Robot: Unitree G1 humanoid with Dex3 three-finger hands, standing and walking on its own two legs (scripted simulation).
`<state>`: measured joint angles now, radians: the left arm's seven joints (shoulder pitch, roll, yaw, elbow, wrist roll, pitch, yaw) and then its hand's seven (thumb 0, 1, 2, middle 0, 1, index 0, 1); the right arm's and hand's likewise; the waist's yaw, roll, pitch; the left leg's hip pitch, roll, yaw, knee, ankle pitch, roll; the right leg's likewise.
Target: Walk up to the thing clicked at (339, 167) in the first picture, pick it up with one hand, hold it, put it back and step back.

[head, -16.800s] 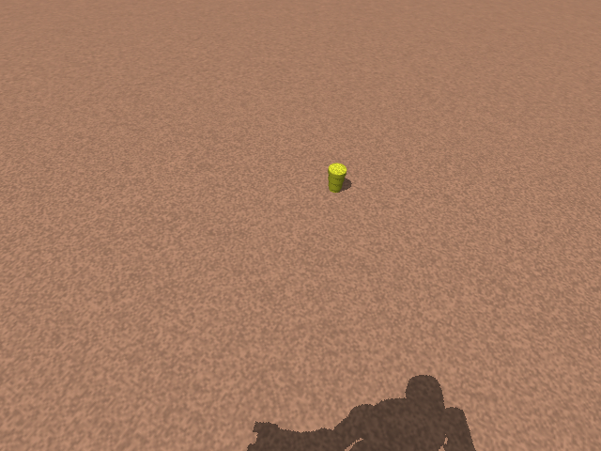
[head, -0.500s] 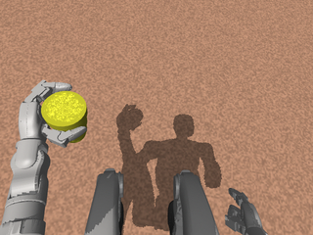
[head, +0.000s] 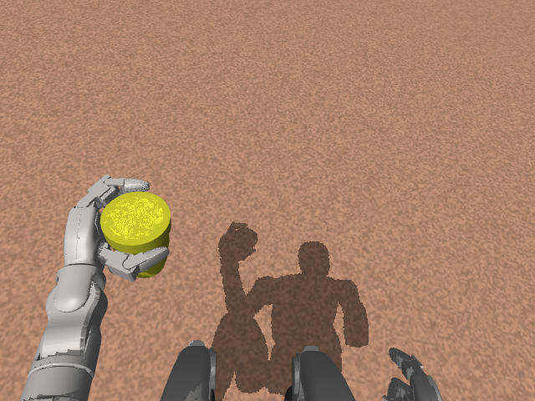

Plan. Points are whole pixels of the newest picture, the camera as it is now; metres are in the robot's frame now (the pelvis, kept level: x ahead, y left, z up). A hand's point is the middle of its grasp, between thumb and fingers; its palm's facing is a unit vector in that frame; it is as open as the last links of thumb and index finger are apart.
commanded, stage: lift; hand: left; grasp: from the side
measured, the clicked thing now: (142, 241) +0.35 +0.18 -0.01
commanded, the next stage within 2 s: hold in 0.84 s
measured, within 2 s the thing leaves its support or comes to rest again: neither
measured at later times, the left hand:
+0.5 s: hand (141, 208) +0.36 +0.16 +0.08, palm faces +0.11 -0.99 -0.04, open 11.4 cm
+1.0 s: hand (144, 197) +0.36 +0.16 +0.10, palm faces +0.10 -0.99 -0.03, open 11.4 cm
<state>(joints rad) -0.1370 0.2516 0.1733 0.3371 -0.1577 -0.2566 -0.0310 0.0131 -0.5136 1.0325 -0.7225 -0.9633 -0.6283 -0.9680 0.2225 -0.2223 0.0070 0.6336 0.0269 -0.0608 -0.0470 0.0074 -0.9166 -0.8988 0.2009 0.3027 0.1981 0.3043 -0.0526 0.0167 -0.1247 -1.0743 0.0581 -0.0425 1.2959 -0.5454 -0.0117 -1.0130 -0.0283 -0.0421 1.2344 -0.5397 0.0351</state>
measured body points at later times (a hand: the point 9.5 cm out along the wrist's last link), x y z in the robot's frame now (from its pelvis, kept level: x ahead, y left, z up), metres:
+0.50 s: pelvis +0.02 -0.01 +0.05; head +0.09 +0.00 +0.49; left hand +0.34 +0.22 +0.08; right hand +0.16 -0.26 -0.06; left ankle +0.04 +0.12 -0.62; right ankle +0.03 -0.15 -0.62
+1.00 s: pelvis +0.03 -0.02 +0.07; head +0.08 -0.01 +0.51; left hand +0.35 +0.21 +0.10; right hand +0.14 -0.26 -0.05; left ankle +0.04 +0.12 -0.62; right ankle +0.03 -0.15 -0.62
